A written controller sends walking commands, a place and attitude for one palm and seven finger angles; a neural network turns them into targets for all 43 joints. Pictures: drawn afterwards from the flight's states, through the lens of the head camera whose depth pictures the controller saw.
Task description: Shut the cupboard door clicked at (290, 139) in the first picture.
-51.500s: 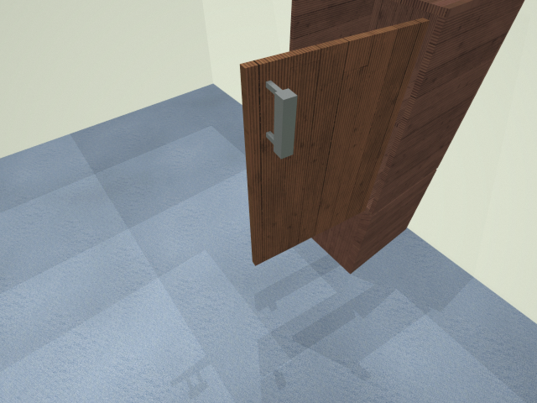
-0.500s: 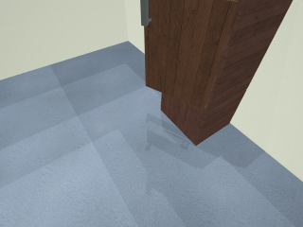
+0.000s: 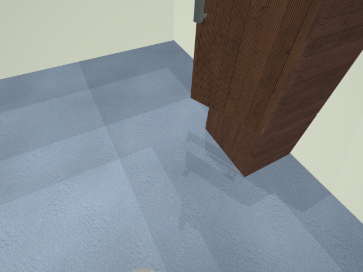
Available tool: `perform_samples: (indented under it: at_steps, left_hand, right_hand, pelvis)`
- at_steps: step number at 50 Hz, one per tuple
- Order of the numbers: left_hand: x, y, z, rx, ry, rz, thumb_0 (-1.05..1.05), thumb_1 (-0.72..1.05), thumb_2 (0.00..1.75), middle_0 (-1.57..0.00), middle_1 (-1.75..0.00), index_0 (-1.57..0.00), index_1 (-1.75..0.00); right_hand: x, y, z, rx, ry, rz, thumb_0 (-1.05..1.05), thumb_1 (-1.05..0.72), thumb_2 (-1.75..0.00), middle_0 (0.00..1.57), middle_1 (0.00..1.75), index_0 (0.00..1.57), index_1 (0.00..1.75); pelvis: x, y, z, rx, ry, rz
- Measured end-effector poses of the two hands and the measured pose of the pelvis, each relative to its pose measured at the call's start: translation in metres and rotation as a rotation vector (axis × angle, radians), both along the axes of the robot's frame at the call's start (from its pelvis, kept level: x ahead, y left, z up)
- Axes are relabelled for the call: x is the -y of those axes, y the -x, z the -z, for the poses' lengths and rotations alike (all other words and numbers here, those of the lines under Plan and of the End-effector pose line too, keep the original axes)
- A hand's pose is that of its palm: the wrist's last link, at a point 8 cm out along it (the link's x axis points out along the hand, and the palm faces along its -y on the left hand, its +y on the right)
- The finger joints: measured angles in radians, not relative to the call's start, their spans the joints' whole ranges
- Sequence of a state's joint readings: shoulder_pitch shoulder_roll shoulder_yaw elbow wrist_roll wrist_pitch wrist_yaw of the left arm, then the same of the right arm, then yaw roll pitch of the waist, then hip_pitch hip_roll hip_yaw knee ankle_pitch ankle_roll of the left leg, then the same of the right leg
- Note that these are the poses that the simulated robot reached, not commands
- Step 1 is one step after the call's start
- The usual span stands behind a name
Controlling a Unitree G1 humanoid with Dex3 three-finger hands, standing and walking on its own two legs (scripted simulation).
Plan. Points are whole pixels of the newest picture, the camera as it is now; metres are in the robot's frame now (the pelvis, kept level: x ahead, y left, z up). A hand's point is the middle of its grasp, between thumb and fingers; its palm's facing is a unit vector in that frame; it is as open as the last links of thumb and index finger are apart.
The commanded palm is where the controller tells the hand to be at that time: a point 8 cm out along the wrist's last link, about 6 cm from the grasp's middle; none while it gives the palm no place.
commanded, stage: walk to a spot facing it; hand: left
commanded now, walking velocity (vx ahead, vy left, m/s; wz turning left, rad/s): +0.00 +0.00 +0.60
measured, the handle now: (202, 2) +0.98 -0.04 +0.17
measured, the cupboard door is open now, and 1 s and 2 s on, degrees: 24 24 24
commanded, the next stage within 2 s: turn to face it in 1.82 s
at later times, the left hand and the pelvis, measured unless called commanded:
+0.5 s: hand out of the picture +0.07 +0.22 -0.14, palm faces +0.30 -0.91 -0.30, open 7.4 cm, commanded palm none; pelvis +0.00 -0.03 +0.01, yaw +19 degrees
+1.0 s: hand out of the picture -0.13 +0.14 -0.18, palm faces +0.66 -0.71 -0.24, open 7.4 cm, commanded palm none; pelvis +0.03 +0.00 -0.01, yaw +39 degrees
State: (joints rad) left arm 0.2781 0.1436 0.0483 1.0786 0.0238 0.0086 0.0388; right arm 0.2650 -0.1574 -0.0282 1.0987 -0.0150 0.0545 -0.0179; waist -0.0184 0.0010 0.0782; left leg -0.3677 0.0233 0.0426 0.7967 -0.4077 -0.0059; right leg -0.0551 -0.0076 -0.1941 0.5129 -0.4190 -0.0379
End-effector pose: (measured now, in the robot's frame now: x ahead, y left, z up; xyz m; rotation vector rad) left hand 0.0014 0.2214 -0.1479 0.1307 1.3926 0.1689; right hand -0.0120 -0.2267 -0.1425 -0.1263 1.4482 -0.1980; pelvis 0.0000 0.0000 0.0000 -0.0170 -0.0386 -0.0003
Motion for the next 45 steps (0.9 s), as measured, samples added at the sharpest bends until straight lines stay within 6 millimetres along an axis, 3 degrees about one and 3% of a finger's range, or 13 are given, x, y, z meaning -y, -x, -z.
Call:
perform_samples:
  at_steps: [6, 14, 19, 23, 26, 29, 35, 40, 45]
  left_hand:
    - [-0.030, -0.007, 0.016, 0.019, -0.001, -0.065, 0.00, 0.90, 0.90, -0.20, -0.30, -0.20, -0.30]
    - [-0.064, -0.046, -0.022, 0.167, -0.080, -0.107, 0.00, 0.91, 0.90, -0.20, -0.30, -0.20, -0.29]
    - [-0.066, -0.060, -0.040, 0.255, -0.122, -0.142, 0.00, 0.91, 0.90, -0.20, -0.30, -0.20, -0.29]
    - [-0.051, -0.056, -0.046, 0.279, -0.146, -0.175, 0.00, 0.91, 0.90, -0.20, -0.30, -0.20, -0.29]
    - [-0.035, -0.042, -0.045, 0.287, -0.175, -0.209, 0.00, 0.91, 0.90, -0.20, -0.30, -0.20, -0.29]
    - [-0.015, -0.014, -0.046, 0.227, -0.182, -0.258, 0.00, 0.91, 0.90, -0.20, -0.30, -0.20, -0.29]
    - [0.020, 0.035, -0.045, 0.119, -0.147, -0.375, 0.00, 0.90, 0.90, -0.20, -0.30, -0.20, -0.30]
    - [0.040, 0.074, -0.038, 0.094, -0.111, -0.508, 0.00, 0.90, 0.90, -0.20, -0.30, -0.20, -0.30]
    - [0.054, 0.125, -0.025, 0.015, -0.066, -0.645, 0.00, 0.90, 0.90, -0.20, -0.30, -0.20, -0.30]
  right_hand:
    - [-0.003, -0.042, 0.002, 0.068, 0.046, -0.093, 0.01, -0.91, -0.90, 0.20, 0.29, 0.20, 0.30]
    - [-0.004, -0.079, -0.018, 0.114, 0.054, -0.225, 0.01, -0.91, -0.90, 0.20, 0.29, 0.20, 0.30]
    - [0.007, -0.106, -0.024, 0.136, 0.049, -0.294, 0.01, -0.91, -0.90, 0.20, 0.29, 0.20, 0.30]
    - [0.024, -0.129, -0.020, 0.156, 0.039, -0.341, 0.01, -0.90, -0.90, 0.20, 0.29, 0.20, 0.30]
    - [0.038, -0.149, -0.009, 0.173, 0.022, -0.366, 0.01, -0.90, -0.90, 0.20, 0.29, 0.20, 0.30]
    - [0.046, -0.170, -0.006, 0.179, 0.014, -0.405, 0.01, -0.91, -0.90, 0.20, 0.29, 0.20, 0.30]
    - [0.039, -0.199, -0.015, 0.178, -0.018, -0.503, 0.01, -0.91, -0.90, 0.19, 0.29, 0.19, 0.30]
    - [0.008, -0.229, -0.019, 0.164, -0.038, -0.640, 0.01, -0.91, -0.90, 0.19, 0.29, 0.19, 0.30]
    - [-0.055, -0.274, -0.027, 0.243, -0.062, -0.784, 0.01, -0.91, -0.90, 0.19, 0.29, 0.19, 0.30]
  pelvis:
    - [-0.018, -0.004, 0.014, 0.000, -0.013, -0.072]
    - [-0.019, 0.001, -0.007, -0.048, 0.011, -0.168]
    - [-0.003, 0.000, -0.013, -0.067, 0.021, -0.237]
    - [0.015, -0.002, -0.011, -0.071, 0.019, -0.295]
    - [0.033, -0.006, -0.002, -0.080, -0.010, -0.333]
    - [0.042, -0.006, -0.005, -0.064, -0.009, -0.379]
    - [0.051, -0.015, -0.014, -0.058, -0.044, -0.473]
    - [0.048, -0.023, -0.015, -0.056, -0.047, -0.565]
    - [0.031, -0.028, -0.010, -0.057, -0.039, -0.636]
